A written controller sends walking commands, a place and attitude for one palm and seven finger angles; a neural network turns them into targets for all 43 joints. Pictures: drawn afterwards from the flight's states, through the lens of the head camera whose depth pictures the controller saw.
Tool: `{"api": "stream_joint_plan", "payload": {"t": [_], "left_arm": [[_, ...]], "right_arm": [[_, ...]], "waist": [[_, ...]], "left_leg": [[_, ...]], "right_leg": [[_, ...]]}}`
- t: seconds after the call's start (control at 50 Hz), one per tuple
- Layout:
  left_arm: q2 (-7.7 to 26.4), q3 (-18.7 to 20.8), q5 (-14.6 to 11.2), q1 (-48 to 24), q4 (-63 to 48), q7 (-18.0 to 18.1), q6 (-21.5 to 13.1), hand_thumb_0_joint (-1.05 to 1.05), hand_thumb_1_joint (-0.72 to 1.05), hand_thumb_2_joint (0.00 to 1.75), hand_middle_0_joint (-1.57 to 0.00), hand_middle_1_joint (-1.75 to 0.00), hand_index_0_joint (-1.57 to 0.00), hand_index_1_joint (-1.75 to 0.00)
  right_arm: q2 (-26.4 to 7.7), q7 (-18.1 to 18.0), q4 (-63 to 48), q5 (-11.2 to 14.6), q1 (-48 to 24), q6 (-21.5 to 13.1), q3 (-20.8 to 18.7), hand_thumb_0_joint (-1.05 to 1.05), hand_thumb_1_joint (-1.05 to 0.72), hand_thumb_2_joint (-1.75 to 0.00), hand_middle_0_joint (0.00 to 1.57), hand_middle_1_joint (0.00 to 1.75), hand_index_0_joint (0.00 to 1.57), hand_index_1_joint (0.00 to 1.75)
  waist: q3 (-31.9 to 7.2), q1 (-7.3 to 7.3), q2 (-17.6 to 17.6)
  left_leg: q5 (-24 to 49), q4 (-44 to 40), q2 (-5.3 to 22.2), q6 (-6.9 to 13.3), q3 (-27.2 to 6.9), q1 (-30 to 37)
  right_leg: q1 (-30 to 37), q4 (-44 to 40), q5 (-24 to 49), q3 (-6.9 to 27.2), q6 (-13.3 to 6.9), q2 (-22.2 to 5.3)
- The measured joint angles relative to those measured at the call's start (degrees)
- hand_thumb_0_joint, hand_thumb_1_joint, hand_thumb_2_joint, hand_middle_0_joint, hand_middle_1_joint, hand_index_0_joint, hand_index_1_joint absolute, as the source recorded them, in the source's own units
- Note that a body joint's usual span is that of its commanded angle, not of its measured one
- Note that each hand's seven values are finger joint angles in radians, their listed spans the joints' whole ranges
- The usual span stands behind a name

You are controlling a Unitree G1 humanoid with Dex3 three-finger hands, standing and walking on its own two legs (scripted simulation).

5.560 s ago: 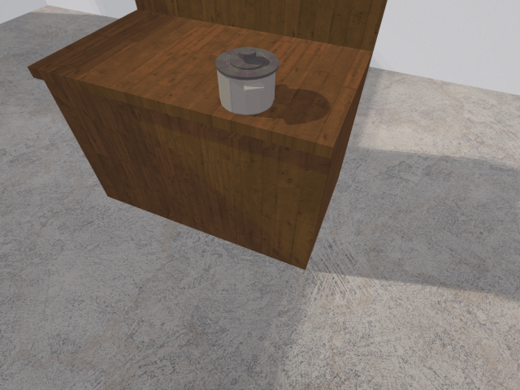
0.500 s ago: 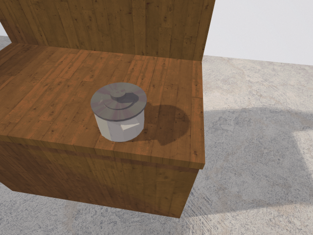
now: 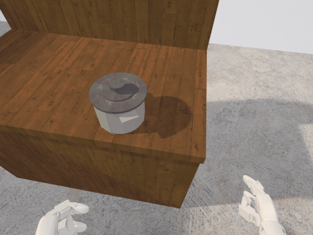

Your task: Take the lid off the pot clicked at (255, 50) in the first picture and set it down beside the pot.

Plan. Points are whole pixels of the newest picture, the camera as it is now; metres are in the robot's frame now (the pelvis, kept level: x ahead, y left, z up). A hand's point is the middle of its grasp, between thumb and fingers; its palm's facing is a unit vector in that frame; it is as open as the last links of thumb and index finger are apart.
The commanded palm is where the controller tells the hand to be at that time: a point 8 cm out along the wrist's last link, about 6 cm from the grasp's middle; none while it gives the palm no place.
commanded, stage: lift the closed hand beside the body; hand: left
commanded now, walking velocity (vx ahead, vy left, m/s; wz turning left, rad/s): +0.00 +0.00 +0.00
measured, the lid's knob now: (117, 84) +0.50 +0.15 +0.09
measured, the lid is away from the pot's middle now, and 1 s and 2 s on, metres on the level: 0.00 0.00 0.00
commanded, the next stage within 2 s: raise the hand higher, near the body in 0.16 s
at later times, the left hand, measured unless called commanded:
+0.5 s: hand (53, 214) +0.16 +0.24 +0.01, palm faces +0.23 -0.88 -0.42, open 3.1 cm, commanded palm +0.11 +0.27 +0.05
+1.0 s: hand (36, 195) +0.18 +0.26 +0.08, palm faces +0.28 -0.87 -0.39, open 3.1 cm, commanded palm +0.13 +0.29 +0.11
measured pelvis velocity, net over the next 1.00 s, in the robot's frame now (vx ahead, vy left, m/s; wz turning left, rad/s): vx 0.02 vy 0.03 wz -0.01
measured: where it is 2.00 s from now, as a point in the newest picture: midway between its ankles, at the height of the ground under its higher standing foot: outside the picture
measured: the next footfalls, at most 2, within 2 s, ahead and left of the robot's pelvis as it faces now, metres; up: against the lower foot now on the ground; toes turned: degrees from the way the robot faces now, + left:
none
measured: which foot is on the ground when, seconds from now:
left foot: down 0.00-1.00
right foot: down 0.00-1.00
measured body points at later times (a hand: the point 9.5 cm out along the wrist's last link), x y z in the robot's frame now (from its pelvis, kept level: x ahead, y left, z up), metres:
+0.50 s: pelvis +0.02 +0.01 +0.00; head +0.05 +0.00 +0.45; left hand +0.15 +0.29 +0.04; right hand +0.18 -0.22 -0.10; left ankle -0.04 +0.10 -0.74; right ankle +0.03 -0.09 -0.74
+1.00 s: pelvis +0.02 +0.03 +0.01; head +0.02 +0.02 +0.46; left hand +0.16 +0.30 +0.10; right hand +0.20 -0.19 -0.08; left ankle -0.04 +0.10 -0.74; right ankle +0.03 -0.09 -0.74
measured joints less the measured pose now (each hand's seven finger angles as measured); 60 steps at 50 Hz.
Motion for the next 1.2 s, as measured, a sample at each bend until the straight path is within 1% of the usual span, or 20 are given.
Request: {"api": "stream_joint_plan", "payload": {"t": [0.08, 0.14, 0.2, 0.3, 0.38, 0.5, 0.62, 0.76, 1.02, 1.16, 1.18, 1.2], "left_arm": [[0.74, 0.74, -0.24, 0.82, -1.20, 0.28, 1.53, 0.01, 0.90, 0.90, -1.01, -1.18, -1.01, -1.18], [0.97, 1.40, -0.35, 1.01, -2.13, 0.20, 2.23, 0.01, 0.90, 0.90, -1.12, -1.30, -1.12, -1.30], [1.14, 2.18, -0.33, 1.36, -3.39, -0.06, 2.62, 0.01, 0.90, 0.90, -1.20, -1.38, -1.19, -1.38], [1.65, 3.55, -0.15, 1.93, -5.29, -0.44, 2.45, 0.01, 0.90, 0.90, -1.26, -1.45, -1.26, -1.45], [2.17, 4.27, 0.02, 2.80, -7.13, -0.64, 1.97, 0.01, 0.90, 0.90, -1.28, -1.48, -1.28, -1.48], [2.74, 4.27, 0.33, 4.49, -11.16, -0.89, 0.64, 0.01, 0.90, 0.90, -1.29, -1.49, -1.29, -1.49], [3.21, 4.27, 0.36, 5.10, -14.53, -0.99, -0.76, 0.01, 0.90, 0.90, -1.30, -1.49, -1.30, -1.49], [3.84, 5.03, 0.12, 4.72, -17.65, -1.04, -1.79, 0.01, 0.90, 0.90, -1.30, -1.49, -1.30, -1.50], [4.48, 6.86, -0.36, 2.76, -22.19, -1.45, -3.12, 0.01, 0.89, 0.90, -1.30, -1.49, -1.30, -1.50], [5.06, 8.30, -0.68, 1.54, -24.16, -1.40, -3.86, 0.01, 0.89, 0.90, -1.30, -1.49, -1.30, -1.50], [6.10, 8.01, 4.88, 1.17, -24.61, -0.67, -2.89, 0.01, 0.89, 0.90, -1.30, -1.49, -1.30, -1.50], [7.70, 7.30, 10.70, 0.38, -25.18, -0.14, -1.10, 0.01, 0.89, 0.90, -1.30, -1.49, -1.30, -1.49]], "right_arm": [[0.64, -0.68, -0.54, -0.43, 0.24, 0.82, 1.42, 0.01, -0.91, -0.90, 0.20, 0.30, 0.19, 0.30], [1.81, -0.87, 0.35, -0.70, 0.79, 1.46, 2.51, 0.01, -0.91, -0.90, 0.20, 0.30, 0.20, 0.30], [3.16, -0.86, 1.64, -0.85, 1.67, 2.09, 3.33, 0.01, -0.91, -0.90, 0.20, 0.30, 0.20, 0.30], [4.56, -0.74, 3.80, -0.97, 3.27, 2.75, 3.84, 0.01, -0.91, -0.90, 0.20, 0.30, 0.20, 0.30], [4.55, -0.70, 4.85, -0.92, 4.31, 2.85, 3.49, 0.01, -0.91, -0.90, 0.20, 0.30, 0.20, 0.30], [3.33, -0.89, 5.23, -0.84, 5.07, 2.15, 2.29, 0.01, -0.91, -0.90, 0.20, 0.30, 0.20, 0.30], [2.41, -1.11, 4.53, -0.73, 4.72, 1.53, 1.46, 0.01, -0.91, -0.90, 0.20, 0.30, 0.20, 0.30], [2.47, -0.98, 3.24, -0.73, 4.09, 1.06, 1.66, 0.01, -0.91, -0.90, 0.20, 0.30, 0.20, 0.30], [3.65, -0.28, 2.53, -1.06, 4.39, 0.85, 3.35, 0.01, -0.91, -0.90, 0.20, 0.30, 0.20, 0.30], [3.58, -0.22, 3.09, -1.13, 4.87, 0.84, 3.65, 0.01, -0.91, -0.90, 0.20, 0.30, 0.20, 0.30], [3.24, -0.18, 2.82, -1.29, 5.06, 1.47, 3.98, 0.01, -0.91, -0.90, 0.20, 0.30, 0.20, 0.30], [2.78, 0.09, 2.31, -1.42, 5.11, 2.60, 4.23, 0.01, -0.91, -0.90, 0.20, 0.30, 0.20, 0.30]], "waist": [[0.01, 1.51, 0.74], [0.04, 2.18, 1.31], [0.09, 2.45, 1.84], [0.38, 2.28, 2.63], [0.67, 1.91, 3.02], [0.75, 1.50, 3.15], [0.66, 1.50, 2.74], [0.47, 1.98, 2.35], [0.48, 3.10, 2.89], [0.82, 3.27, 3.10], [0.37, 3.56, 3.03], [0.16, 3.79, 2.99]], "left_leg": [[-0.16, -0.53, 0.08, -0.13, -0.91, 0.92], [-0.20, -1.23, 0.03, -0.13, -1.19, 1.85], [-0.21, -2.02, 0.03, -0.11, -1.19, 2.87], [-0.13, -3.16, -0.02, 0.05, -0.82, 4.15], [-0.04, -3.81, -0.09, 0.28, -0.32, 4.78], [0.15, -4.48, -0.34, 0.69, 0.30, 5.30], [0.32, -4.82, -0.50, 1.04, 0.69, 5.79], [0.49, -5.10, -0.57, 1.30, 0.83, 6.62], [0.65, -5.09, -0.94, 1.79, 0.78, 7.58], [0.70, -5.05, -0.95, 1.90, 0.94, 7.97], [0.62, -4.68, -0.98, 1.92, 1.09, 7.27], [0.47, -4.04, -1.07, 1.93, 1.16, 6.38]], "right_leg": [[1.39, -0.90, -0.30, -0.86, -0.03, 0.09], [2.33, -1.42, -0.52, -1.10, 0.04, 0.08], [3.24, -1.99, -0.64, -1.07, 0.12, 0.13], [4.24, -2.81, -0.57, -0.67, 0.35, 0.21], [4.64, -3.33, -0.35, -0.16, 0.59, 0.23], [4.94, -3.94, 0.07, 0.49, 1.03, 0.10], [5.46, -4.59, 0.59, 0.90, 1.38, 0.02], [6.61, -5.64, 1.28, 1.07, 1.67, 0.03], [8.02, -6.51, 1.96, 1.07, 2.16, -0.30], [8.53, -6.84, 2.29, 1.23, 2.25, -0.27], [7.65, -6.24, 2.17, 1.36, 2.22, -0.34], [6.61, -5.28, 1.88, 1.42, 2.17, -0.49]]}}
